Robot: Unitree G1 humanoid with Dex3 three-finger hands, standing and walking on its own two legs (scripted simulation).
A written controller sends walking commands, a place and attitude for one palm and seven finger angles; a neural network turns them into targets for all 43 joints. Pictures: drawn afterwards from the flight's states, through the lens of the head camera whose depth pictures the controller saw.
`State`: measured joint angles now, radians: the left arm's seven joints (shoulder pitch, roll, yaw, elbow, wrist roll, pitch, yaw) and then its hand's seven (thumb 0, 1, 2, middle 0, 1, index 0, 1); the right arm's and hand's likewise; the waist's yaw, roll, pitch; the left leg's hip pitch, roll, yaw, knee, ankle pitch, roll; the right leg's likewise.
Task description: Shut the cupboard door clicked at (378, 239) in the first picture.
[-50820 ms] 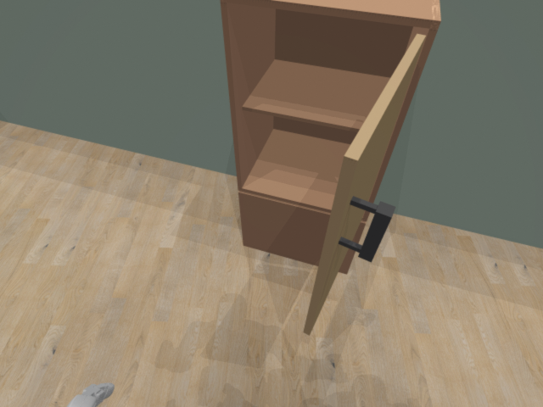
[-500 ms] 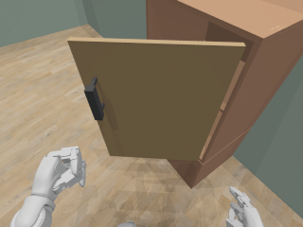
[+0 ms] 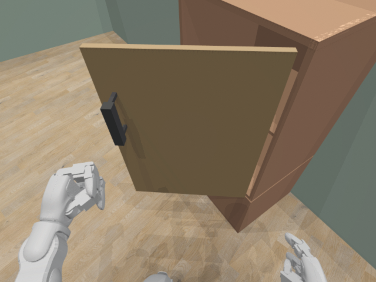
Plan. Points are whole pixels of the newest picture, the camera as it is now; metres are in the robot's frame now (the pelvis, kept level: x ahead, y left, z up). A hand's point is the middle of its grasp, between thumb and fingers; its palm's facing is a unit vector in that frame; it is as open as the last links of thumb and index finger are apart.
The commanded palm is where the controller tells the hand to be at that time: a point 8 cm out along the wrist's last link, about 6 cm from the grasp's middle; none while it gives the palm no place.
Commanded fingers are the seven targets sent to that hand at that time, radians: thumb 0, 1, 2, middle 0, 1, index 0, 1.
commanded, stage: bring the fist close to the handle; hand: left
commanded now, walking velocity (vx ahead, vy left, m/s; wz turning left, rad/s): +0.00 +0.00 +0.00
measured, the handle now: (117, 119) +0.46 +0.21 +0.09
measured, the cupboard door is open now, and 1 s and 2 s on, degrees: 51 51 43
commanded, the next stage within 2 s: push the door shut along its arc in 1.14 s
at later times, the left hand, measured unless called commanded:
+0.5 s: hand (114, 170) +0.31 +0.17 +0.09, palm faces -0.03 -1.00 -0.03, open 3.1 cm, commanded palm +0.29 +0.23 +0.09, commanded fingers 0.00 0.90 0.90 -1.30 -1.50 -1.30 -1.50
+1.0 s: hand (121, 151) +0.36 +0.17 +0.09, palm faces -0.01 -1.00 -0.03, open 3.1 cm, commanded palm +0.33 +0.23 +0.09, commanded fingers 0.00 0.90 0.90 -1.30 -1.50 -1.30 -1.50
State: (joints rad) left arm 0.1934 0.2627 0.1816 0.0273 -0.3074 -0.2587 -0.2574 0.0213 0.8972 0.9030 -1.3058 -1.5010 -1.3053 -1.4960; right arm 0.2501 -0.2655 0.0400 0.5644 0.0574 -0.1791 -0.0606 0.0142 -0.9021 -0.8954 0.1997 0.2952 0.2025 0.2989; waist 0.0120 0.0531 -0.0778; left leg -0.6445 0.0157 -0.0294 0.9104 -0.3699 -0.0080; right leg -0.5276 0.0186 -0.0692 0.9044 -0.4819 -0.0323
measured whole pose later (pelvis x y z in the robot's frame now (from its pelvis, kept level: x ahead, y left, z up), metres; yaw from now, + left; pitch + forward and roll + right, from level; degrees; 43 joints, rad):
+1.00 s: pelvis +0.01 +0.01 +0.01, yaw -2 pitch +7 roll +0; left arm -0.21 0.25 0.17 0.43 -0.22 -0.25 -0.16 0.02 0.90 0.90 -1.30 -1.50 -1.30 -1.50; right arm 0.29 -0.27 0.02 0.61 0.05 -0.09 -0.03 0.01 -0.90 -0.90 0.20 0.30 0.20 0.30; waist -0.02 0.04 -0.07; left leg -0.63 0.01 0.02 0.85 -0.35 0.01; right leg -0.53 0.01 -0.02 0.86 -0.45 -0.02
